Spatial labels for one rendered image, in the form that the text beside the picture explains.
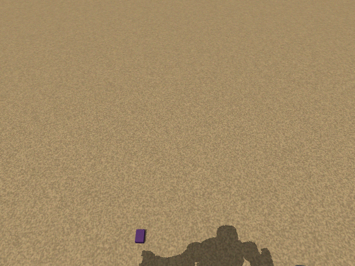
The small box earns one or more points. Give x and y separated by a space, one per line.
140 236

